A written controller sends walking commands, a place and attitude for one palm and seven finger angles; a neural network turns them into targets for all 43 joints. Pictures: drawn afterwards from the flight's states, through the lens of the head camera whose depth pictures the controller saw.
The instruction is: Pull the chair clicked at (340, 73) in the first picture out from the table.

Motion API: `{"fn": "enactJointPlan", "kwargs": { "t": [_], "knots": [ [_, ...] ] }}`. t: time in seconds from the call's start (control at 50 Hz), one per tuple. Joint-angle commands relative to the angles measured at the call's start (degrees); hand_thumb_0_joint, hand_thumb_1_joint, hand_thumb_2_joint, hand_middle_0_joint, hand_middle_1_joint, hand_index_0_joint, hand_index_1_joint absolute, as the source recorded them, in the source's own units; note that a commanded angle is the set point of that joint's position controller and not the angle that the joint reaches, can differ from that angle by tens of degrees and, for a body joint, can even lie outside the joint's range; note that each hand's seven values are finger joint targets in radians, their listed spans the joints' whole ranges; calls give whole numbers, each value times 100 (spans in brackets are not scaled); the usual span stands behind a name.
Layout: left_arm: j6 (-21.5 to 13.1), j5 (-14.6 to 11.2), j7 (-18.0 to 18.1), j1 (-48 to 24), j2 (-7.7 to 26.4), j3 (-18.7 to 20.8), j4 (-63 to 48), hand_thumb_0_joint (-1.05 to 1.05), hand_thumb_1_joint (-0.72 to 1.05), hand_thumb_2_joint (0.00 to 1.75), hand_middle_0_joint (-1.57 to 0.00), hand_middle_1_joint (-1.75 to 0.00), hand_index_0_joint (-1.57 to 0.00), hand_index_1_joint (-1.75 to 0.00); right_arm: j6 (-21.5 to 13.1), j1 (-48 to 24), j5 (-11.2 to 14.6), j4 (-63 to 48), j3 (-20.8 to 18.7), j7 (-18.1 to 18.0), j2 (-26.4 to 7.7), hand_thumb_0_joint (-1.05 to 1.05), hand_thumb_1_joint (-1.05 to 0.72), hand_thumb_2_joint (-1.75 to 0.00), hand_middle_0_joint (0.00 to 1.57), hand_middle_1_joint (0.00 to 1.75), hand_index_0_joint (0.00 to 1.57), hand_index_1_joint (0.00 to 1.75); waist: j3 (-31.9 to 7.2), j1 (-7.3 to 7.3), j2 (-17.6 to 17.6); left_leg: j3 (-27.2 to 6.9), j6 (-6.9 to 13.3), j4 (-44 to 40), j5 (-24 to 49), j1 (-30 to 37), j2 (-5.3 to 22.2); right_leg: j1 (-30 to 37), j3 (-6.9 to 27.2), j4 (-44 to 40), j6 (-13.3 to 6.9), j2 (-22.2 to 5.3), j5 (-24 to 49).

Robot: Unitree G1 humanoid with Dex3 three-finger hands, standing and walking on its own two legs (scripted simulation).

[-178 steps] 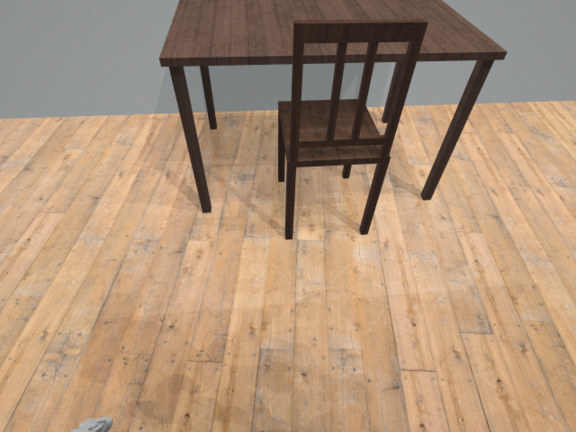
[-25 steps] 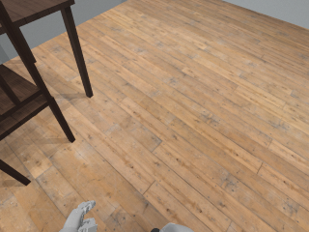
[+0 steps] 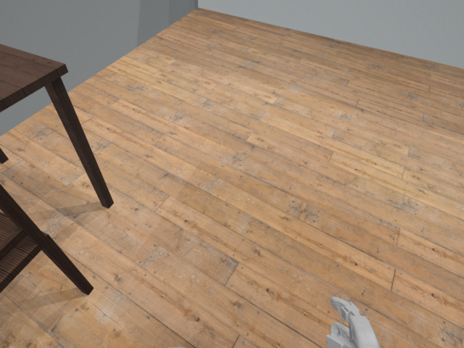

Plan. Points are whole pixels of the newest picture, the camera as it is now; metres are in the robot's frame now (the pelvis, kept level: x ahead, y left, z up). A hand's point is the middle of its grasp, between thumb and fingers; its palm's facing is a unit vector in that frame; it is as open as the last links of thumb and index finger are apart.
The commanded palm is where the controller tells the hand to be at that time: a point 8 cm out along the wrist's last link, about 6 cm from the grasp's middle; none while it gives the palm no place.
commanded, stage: walk to a spot facing it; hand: left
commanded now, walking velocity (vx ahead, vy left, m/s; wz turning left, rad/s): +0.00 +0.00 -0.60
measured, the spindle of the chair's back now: out of the picture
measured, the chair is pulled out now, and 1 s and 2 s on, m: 0.00 0.00 0.00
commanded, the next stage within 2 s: turn to face it in 1.50 s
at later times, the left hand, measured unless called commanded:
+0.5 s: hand (191, 276) +0.28 +0.12 -0.14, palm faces -0.31 -0.91 -0.28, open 7.4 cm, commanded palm none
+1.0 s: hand (180, 273) +0.29 +0.15 -0.16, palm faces -0.55 -0.82 -0.18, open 7.4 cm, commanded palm none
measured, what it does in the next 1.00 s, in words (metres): walks ahead, turning right: right foot, then left foot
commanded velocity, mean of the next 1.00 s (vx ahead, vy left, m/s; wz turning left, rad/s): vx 0.00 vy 0.00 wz -0.60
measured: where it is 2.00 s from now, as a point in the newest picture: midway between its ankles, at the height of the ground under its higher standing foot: outside the picture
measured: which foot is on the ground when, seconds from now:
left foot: down 0.00-0.34, up 0.36-0.72, down 0.74-1.00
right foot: up 0.00-0.32, down 0.34-0.74, up 0.76-1.00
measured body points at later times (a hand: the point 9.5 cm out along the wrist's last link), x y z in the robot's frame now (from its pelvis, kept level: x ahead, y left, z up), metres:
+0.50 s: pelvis +0.09 -0.03 +0.00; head +0.12 -0.06 +0.44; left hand +0.30 +0.17 -0.12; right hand +0.02 -0.28 -0.16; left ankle +0.10 +0.12 -0.65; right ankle +0.11 -0.13 -0.73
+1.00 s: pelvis +0.11 +0.02 +0.02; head +0.16 +0.03 +0.46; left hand +0.32 +0.19 -0.14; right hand +0.02 -0.22 -0.11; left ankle +0.17 +0.10 -0.73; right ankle +0.01 -0.09 -0.65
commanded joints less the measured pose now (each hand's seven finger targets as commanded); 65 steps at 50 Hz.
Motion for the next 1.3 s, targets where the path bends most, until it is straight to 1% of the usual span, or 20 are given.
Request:
{"fn": "enactJointPlan", "kwargs": {
  "t": [0.0,0.1,0.22,0.28,0.3,0.32,0.34,0.44,0.62,0.68,0.7,0.72,0.74,0.82,1.02,1.1,1.12,1.16,1.2,1.28],
  "knots": [
    [-37,10,-127,-463,118,23,-771,0,90,90,-20,-30,-20,-30,60,790,32,59,-281,-124,-885,0,-90,-90,20,30,20,30,216,-394,1135,-941,564,-2101,1095,724,1737,-1487,-165,858,216,-722,629],
    [173,-7,-148,-552,-109,7,-825,0,90,90,-20,-30,-20,-30,122,868,42,211,-348,-136,-966,0,-90,-90,20,30,20,30,52,-332,1296,242,497,-1926,1660,638,1455,-1001,-542,-401,364,-717,1063],
    [116,28,-109,-1234,-132,-28,-1046,0,90,90,-20,-30,-20,-30,270,1181,-1,357,-534,-90,-1144,0,-90,-90,20,30,20,30,-15,-618,1369,567,460,-1287,2143,1183,1595,-500,-935,-2011,284,-471,1188],
    [3,42,-62,-781,129,11,-935,0,90,90,-20,-30,-20,-30,328,1227,13,352,-559,-70,-1217,0,-90,-90,20,30,20,30,-407,-274,1070,767,109,168,2652,1015,1475,879,-1049,-3184,56,-208,1626],
    [-98,68,-7,-204,647,109,-773,0,90,90,-20,-30,-20,-30,342,1344,64,268,-513,-12,-1082,0,-90,-90,20,30,20,30,-912,22,35,953,-207,1563,1712,-42,1189,2378,-232,-3594,-243,-835,2828],
    [-170,33,84,282,1396,249,-672,0,90,90,-20,-30,-20,-30,353,1250,87,-11,-381,20,-604,0,-90,-90,20,30,20,30,-1260,181,-1560,672,-554,3382,-2071,-1637,192,3081,2193,-3883,-1002,-2478,5454],
    [-90,-110,164,341,1464,249,-645,0,90,90,-20,-30,-20,-30,407,1024,108,-93,-374,-125,-753,0,-90,-90,20,30,20,30,-1415,214,-868,-436,-496,3844,-2379,-1682,240,2855,2054,-3918,-1354,-2723,6122],
    [47,-31,247,-1472,779,44,-1095,0,90,90,-20,-30,-20,-30,608,1151,33,207,-346,-139,-797,0,-90,-90,20,30,20,30,-646,-524,-427,-582,-577,3039,-1024,-914,311,879,957,-4363,-934,-1576,3530],
    [142,19,163,-1475,940,87,-1182,0,90,90,-20,-30,-20,-30,542,1097,103,-11,-314,-136,-717,0,-90,-90,20,30,20,30,-547,-466,-718,-490,-418,840,-991,-111,-241,510,1693,-4432,-946,-1312,2357],
    [209,-49,138,-1623,823,84,-1272,0,90,90,-20,-30,-20,-30,464,1555,121,93,-332,-186,-751,0,-90,-90,20,30,20,30,-586,-705,-688,-412,-322,-765,-214,961,-322,-19,1657,-4020,-533,-944,2058],
    [230,-85,115,-1582,540,34,-1377,0,90,90,-20,-30,-20,-30,407,1664,87,74,-381,-215,-1048,0,-90,-90,20,30,20,30,-593,-755,253,-1218,-71,-1630,-471,1426,338,-635,1294,-3364,-225,-432,1356],
    [229,-108,44,-1470,236,-14,-1486,0,90,90,-20,-30,-20,-30,405,1485,26,-92,-477,-195,-1569,0,-90,-90,20,30,20,30,-400,-681,1925,-2714,412,-2365,-487,1450,1782,-1438,311,-1819,144,306,49],
    [263,15,46,-1431,430,49,-1424,0,90,90,-20,-30,-20,-30,409,1159,17,-137,-471,-201,-1598,0,-90,-90,20,30,20,30,-212,-649,1993,-2975,704,-2544,-678,898,2337,-1477,243,-536,284,41,-355],
    [272,18,-92,-1100,340,139,-1109,0,90,90,-20,-30,-20,-30,325,439,25,-281,-363,-228,-1034,0,-90,-90,20,30,20,30,-67,-316,966,-900,540,-2004,816,818,1297,-1334,17,671,437,-256,678],
    [234,-15,-81,-1570,28,-26,-1109,0,90,90,-20,-30,-20,-30,409,1361,13,271,-592,-136,-1276,0,-90,-90,20,30,20,30,-335,-826,1596,-8,622,-1248,2633,1759,1577,-487,-743,-1731,429,-340,168],
    [126,-14,-62,-1189,52,-21,-957,0,90,90,-20,-30,-20,-30,425,1269,5,323,-628,-81,-1361,0,-90,-90,20,30,20,30,-602,-599,1548,311,291,-664,1804,1550,1605,457,-1016,-3167,205,-149,736],
    [89,4,-37,-845,205,13,-846,0,90,90,-20,-30,-20,-30,432,1221,31,296,-621,-58,-1281,0,-90,-90,20,30,20,30,-687,-387,1164,460,68,-45,1210,968,1482,1315,-951,-3873,84,-177,1297],
    [-16,-6,89,33,1381,226,-563,0,90,90,-20,-30,-20,-30,464,662,69,-202,-360,14,-620,0,-90,-90,20,30,20,30,-627,170,-1648,386,-513,2512,-2408,-2087,272,2864,2343,-4845,-947,-2436,2188],
    [-15,-68,178,-34,1179,224,-522,0,90,90,-20,-30,-20,-30,503,24,66,-302,-389,-47,-834,0,-90,-90,20,30,20,30,-171,204,-1376,-661,-429,3212,-1827,-2392,328,2190,2447,-5112,-1200,-2274,1523],
    [-146,-28,149,-777,671,24,-705,0,90,90,-20,-30,-20,-30,492,562,-12,131,-431,42,-819,0,-90,-90,20,30,20,30,141,-351,-536,-512,-549,2583,-540,-1530,315,1181,1147,-5112,-885,-1519,1434]
  ]
}}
